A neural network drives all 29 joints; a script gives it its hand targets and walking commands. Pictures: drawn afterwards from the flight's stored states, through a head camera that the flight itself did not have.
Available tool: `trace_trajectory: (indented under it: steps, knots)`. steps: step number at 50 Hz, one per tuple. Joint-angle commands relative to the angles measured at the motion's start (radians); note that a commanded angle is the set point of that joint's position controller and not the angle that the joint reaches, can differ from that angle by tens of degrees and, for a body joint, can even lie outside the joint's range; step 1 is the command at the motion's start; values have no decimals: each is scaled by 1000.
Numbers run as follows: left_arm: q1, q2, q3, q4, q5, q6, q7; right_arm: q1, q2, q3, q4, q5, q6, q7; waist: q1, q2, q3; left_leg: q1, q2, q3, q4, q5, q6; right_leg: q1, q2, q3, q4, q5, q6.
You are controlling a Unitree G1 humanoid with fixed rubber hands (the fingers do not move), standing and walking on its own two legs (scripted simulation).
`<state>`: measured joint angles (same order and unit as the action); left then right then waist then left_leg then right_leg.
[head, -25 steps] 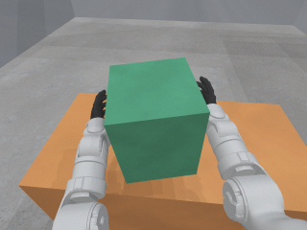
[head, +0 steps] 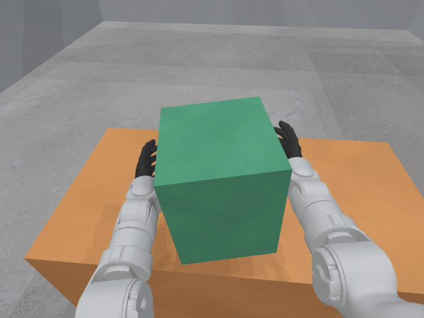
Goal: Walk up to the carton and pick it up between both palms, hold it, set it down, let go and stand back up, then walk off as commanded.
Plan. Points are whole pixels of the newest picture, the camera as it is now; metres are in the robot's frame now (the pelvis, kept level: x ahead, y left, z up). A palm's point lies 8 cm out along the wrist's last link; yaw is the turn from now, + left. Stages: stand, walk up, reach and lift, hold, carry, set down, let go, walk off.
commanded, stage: set down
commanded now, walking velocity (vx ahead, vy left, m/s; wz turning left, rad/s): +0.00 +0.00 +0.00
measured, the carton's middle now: (219, 181) +0.37 +0.00 +0.08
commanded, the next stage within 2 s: none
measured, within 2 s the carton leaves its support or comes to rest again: neither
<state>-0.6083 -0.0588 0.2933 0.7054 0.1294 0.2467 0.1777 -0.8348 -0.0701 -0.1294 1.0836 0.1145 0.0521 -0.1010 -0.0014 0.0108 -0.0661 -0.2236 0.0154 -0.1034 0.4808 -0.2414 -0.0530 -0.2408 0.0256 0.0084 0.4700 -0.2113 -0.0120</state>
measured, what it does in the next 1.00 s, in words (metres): stands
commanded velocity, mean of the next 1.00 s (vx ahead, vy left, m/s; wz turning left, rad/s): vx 0.00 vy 0.00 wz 0.00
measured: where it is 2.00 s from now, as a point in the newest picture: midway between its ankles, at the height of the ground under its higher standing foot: outside the picture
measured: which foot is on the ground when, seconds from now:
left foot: down 0.00-1.00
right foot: down 0.00-1.00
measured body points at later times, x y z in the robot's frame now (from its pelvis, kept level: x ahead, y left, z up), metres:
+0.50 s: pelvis +0.02 -0.01 +0.00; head +0.01 -0.02 +0.45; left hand +0.40 +0.14 +0.07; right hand +0.43 -0.16 +0.09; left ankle +0.01 +0.15 -0.74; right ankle +0.03 -0.11 -0.74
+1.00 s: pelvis +0.02 -0.01 +0.00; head +0.02 -0.02 +0.45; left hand +0.39 +0.13 +0.05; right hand +0.43 -0.16 +0.08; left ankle +0.01 +0.15 -0.74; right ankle +0.03 -0.11 -0.74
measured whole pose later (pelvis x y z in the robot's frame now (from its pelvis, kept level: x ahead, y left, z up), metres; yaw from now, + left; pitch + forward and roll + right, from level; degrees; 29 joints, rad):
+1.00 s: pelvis +0.02 -0.01 +0.00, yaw +0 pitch +1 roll +0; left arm -0.53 -0.13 0.35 0.72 0.13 0.10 0.19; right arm -0.78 -0.07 -0.14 1.12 0.04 -0.06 -0.03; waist 0.00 0.03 -0.04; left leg -0.23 0.04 -0.10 0.47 -0.27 -0.07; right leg -0.26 0.05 0.01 0.47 -0.24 -0.03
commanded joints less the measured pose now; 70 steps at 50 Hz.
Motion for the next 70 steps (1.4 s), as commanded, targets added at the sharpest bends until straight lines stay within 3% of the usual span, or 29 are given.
trace_trajectory:
  steps: [1,4,5,8,9,12,15,19,21,22,25,28,31,32,36,37,39,41,43,46,52,58,59,63,66,68,70]
  knots:
    - [-930,-693,-375,-209,19,-116,-73,-739,599,162,-278,-90,-86,219,64,37,-521,151,-12,115,-127,273,-48,118,73,-98,-159,151,15]
    - [-933,-682,-367,-243,33,-130,-63,-751,595,194,-275,-65,-94,220,92,46,-559,185,-15,113,-110,350,-54,128,77,-92,-162,185,12]
    - [-927,-700,-376,-250,30,-137,-60,-730,605,196,-271,-79,-94,219,79,39,-569,188,-12,112,-98,379,-52,123,78,-91,-153,213,14]
    - [-871,-676,-355,-248,50,-139,-63,-668,596,202,-242,-71,-95,213,89,42,-533,185,-13,119,-96,418,-50,140,79,-83,-157,240,15]
    - [-840,-686,-355,-225,55,-138,-64,-710,586,215,-291,-62,-102,214,97,33,-535,183,-12,115,-93,427,-51,141,83,-86,-155,248,20]
    - [-837,-663,-350,-274,55,-148,-73,-644,596,229,-273,-67,-99,205,95,11,-542,188,-12,114,-79,497,-43,182,77,-79,-142,325,34]
    - [-818,-656,-319,-250,71,-147,-76,-651,589,222,-268,-68,-99,203,98,-8,-510,158,-19,117,-87,466,-35,184,73,-70,-146,325,37]
    - [-818,-673,-346,-271,65,-151,-68,-622,574,210,-258,-82,-112,211,86,19,-539,191,-10,113,-70,532,-52,156,77,-78,-135,347,30]
    - [-816,-699,-384,-310,41,-177,-57,-653,588,239,-316,-84,-140,208,84,17,-636,204,-6,113,-56,563,-48,146,75,-78,-126,406,34]
    - [-779,-650,-327,-262,76,-169,-62,-617,574,227,-264,-90,-126,207,105,-1,-553,161,-11,121,-64,528,-35,161,67,-66,-131,393,39]
    - [-787,-669,-345,-252,65,-184,-67,-639,587,210,-322,-119,-148,208,86,-15,-595,127,-14,127,-71,487,-34,169,62,-63,-116,431,46]
    - [-762,-642,-310,-218,81,-181,-67,-636,568,205,-301,-112,-147,220,116,-11,-543,87,-16,133,-82,460,-26,172,57,-56,-116,399,41]
    - [-789,-661,-327,-210,73,-191,-65,-646,562,190,-289,-124,-159,225,97,-17,-525,93,-10,130,-91,434,-26,133,61,-67,-122,363,42]
    - [-778,-659,-317,-214,85,-190,-64,-652,566,195,-294,-121,-161,228,114,-1,-545,82,-14,136,-87,422,-28,131,58,-60,-119,367,43]
    - [-794,-646,-296,-187,92,-195,-65,-617,545,150,-243,-156,-163,239,113,-11,-521,85,-7,139,-100,391,-27,100,60,-71,-123,296,34]
    - [-797,-664,-315,-220,80,-203,-63,-610,539,137,-237,-160,-169,239,92,6,-550,93,-6,134,-103,391,-28,96,57,-73,-129,305,30]
    - [-781,-655,-297,-181,89,-198,-59,-624,536,120,-234,-168,-169,247,108,-4,-520,94,2,134,-107,381,-31,81,65,-81,-135,259,21]
    - [-756,-644,-278,-158,107,-195,-67,-586,518,84,-209,-198,-170,247,88,0,-489,98,1,143,-116,359,-29,71,59,-79,-143,265,22]
    - [-740,-637,-257,-158,123,-192,-72,-573,522,79,-190,-202,-169,250,97,-9,-449,94,1,145,-125,343,-27,78,59,-81,-148,247,20]
    - [-730,-644,-267,-168,123,-211,-71,-581,535,100,-211,-191,-193,254,118,-8,-522,98,-3,147,-102,416,-30,98,58,-75,-130,325,24]
    - [-779,-661,-298,-186,106,-260,-62,-607,554,100,-243,-216,-231,246,107,-5,-613,103,-3,151,-78,449,-36,85,57,-82,-113,349,23]
    - [-647,-643,-263,-128,145,-271,-75,-520,543,92,-187,-237,-237,241,107,-14,-527,84,-2,162,-75,478,-33,111,52,-78,-105,431,29]
    - [-680,-646,-278,-146,133,-281,-76,-519,549,78,-190,-244,-249,240,91,-16,-546,87,-1,158,-77,466,-35,109,48,-76,-109,432,28]
    - [-637,-650,-280,-131,143,-285,-74,-508,535,87,-172,-232,-260,239,99,0,-549,88,1,159,-70,500,-38,98,54,-76,-107,432,17]
    - [-636,-676,-298,-139,145,-300,-70,-511,543,73,-170,-239,-275,238,83,18,-568,116,3,152,-60,527,-48,75,60,-82,-108,422,7]
    - [-624,-673,-300,-130,140,-317,-66,-523,554,107,-189,-225,-290,235,112,5,-602,111,1,159,-42,565,-47,80,60,-75,-104,468,9]
    - [-625,-648,-293,-120,144,-328,-68,-509,548,104,-177,-231,-292,229,101,1,-554,60,-6,162,-51,524,-43,108,51,-69,-97,477,15]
